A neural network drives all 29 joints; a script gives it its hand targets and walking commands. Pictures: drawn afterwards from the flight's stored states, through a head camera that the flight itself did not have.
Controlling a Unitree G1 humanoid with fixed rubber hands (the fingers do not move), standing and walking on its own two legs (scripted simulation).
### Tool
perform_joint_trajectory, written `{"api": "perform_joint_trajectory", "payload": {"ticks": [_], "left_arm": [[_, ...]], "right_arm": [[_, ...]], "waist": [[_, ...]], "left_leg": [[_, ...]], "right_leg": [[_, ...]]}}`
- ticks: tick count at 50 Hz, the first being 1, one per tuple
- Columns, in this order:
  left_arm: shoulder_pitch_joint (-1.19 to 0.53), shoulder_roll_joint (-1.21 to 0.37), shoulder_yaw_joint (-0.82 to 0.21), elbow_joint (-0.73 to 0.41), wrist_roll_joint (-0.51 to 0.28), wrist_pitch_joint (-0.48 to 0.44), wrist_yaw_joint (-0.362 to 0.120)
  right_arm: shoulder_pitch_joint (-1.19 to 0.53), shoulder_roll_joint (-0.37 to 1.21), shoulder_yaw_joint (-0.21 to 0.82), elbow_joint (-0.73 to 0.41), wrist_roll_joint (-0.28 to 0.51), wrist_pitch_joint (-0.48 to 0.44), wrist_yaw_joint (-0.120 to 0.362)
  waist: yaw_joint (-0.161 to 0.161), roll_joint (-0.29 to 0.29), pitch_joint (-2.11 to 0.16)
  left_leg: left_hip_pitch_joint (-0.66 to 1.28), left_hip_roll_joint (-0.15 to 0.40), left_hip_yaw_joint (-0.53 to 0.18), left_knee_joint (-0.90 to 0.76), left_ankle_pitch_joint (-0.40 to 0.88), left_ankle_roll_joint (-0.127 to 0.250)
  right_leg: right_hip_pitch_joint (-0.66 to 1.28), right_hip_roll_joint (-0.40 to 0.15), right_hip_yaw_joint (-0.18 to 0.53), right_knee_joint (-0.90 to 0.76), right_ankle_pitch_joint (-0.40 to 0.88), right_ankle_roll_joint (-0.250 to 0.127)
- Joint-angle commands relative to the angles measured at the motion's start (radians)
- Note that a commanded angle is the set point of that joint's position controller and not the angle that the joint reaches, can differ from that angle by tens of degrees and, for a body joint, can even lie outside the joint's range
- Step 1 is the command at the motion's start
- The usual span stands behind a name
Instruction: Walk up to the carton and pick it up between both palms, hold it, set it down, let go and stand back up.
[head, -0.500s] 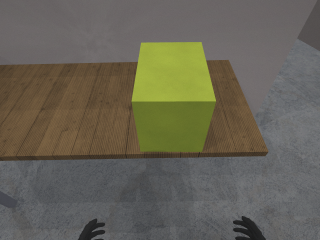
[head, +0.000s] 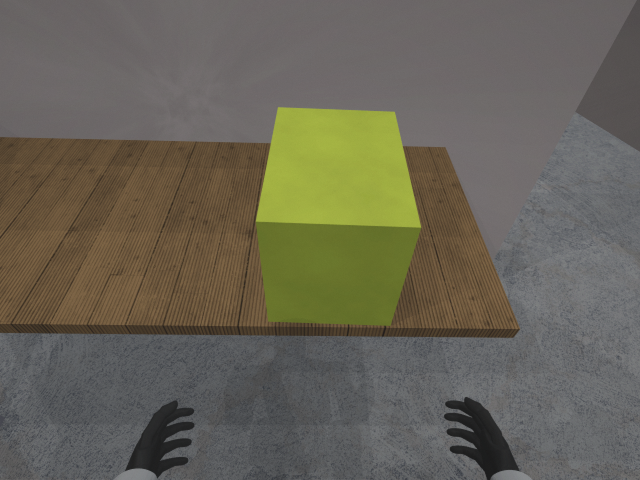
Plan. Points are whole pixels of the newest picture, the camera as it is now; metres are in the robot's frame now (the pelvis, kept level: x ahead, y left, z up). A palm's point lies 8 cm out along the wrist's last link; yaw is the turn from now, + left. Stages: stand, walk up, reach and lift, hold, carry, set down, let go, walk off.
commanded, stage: reach and lift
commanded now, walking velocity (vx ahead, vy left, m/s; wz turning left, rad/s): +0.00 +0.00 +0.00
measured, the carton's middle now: (333, 214) +0.53 +0.01 +0.01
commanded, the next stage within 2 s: none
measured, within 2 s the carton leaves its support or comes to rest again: neither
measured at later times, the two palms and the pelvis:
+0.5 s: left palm (149, 410) +0.21 +0.24 -0.03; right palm (490, 414) +0.22 -0.19 -0.03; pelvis +0.06 +0.02 +0.01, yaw -2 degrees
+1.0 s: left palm (167, 339) +0.28 +0.23 +0.02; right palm (488, 354) +0.28 -0.19 +0.02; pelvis +0.06 +0.01 +0.01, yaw -2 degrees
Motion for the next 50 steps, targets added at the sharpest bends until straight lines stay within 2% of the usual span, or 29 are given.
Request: {"api": "perform_joint_trajectory", "payload": {"ticks": [1,3,5,17,25,36,44,47,50], "left_arm": [[-0.021,0.106,0.041,-0.127,0.019,-0.014,-0.004],[-0.004,0.099,0.04,-0.151,0.023,-0.025,0.003],[0.017,0.092,0.039,-0.175,0.024,-0.045,0.011],[0.101,0.052,0.0,-0.285,-0.014,-0.199,0.024],[0.101,0.038,0.01,-0.301,-0.022,-0.285,0.015],[-0.009,0.034,0.031,-0.28,-0.051,-0.363,0.002],[-0.158,0.037,0.035,-0.196,-0.088,-0.42,0.004],[-0.235,0.039,0.038,-0.159,-0.095,-0.408,0.009],[-0.317,0.044,0.046,-0.156,-0.093,-0.356,0.015]], "right_arm": [[-0.032,-0.054,-0.003,-0.12,0.025,-0.017,-0.015],[-0.027,-0.064,-0.019,-0.144,0.025,-0.014,-0.008],[-0.015,-0.079,-0.028,-0.167,0.028,-0.018,0.001],[0.106,-0.125,0.006,-0.314,0.112,-0.088,0.006],[0.129,-0.146,0.048,-0.378,0.176,-0.144,-0.015],[0.069,-0.155,0.092,-0.451,0.233,-0.164,-0.049],[-0.055,-0.158,0.099,-0.453,0.252,-0.149,-0.064],[-0.136,-0.159,0.095,-0.435,0.25,-0.116,-0.067],[-0.229,-0.166,0.089,-0.427,0.252,-0.063,-0.071]], "waist": [[0.001,0.063,-0.025],[0.005,0.115,-0.015],[0.01,0.134,-0.016],[0.019,0.087,-0.059],[0.025,0.085,-0.062],[0.012,0.079,-0.057],[-0.006,0.073,-0.062],[-0.01,0.067,-0.067],[-0.009,0.063,-0.088]], "left_leg": [[0.117,-0.029,0.041,-0.087,0.073,0.0],[0.024,-0.02,0.05,-0.151,0.055,-0.003],[-0.023,-0.017,0.053,-0.182,0.069,-0.008],[0.112,-0.012,0.042,-0.159,0.329,-0.057],[0.162,-0.019,0.038,-0.151,0.413,-0.074],[0.183,-0.023,0.041,-0.156,0.383,-0.072],[0.168,-0.019,0.037,-0.164,0.297,-0.065],[0.161,-0.014,0.034,-0.179,0.251,-0.06],[0.171,-0.011,0.032,-0.194,0.238,-0.057]], "right_leg": [[-0.044,-0.053,0.058,-0.238,-0.116,-0.002],[0.078,-0.016,0.04,-0.213,-0.066,0.003],[0.155,0.004,0.035,-0.199,-0.014,0.004],[0.171,0.041,0.034,-0.233,0.172,0.014],[0.207,0.046,0.043,-0.243,0.277,0.021],[0.239,0.027,0.057,-0.246,0.344,0.038],[0.244,0.01,0.064,-0.244,0.326,0.043],[0.244,0.003,0.063,-0.254,0.296,0.042],[0.248,0.003,0.057,-0.266,0.291,0.043]]}}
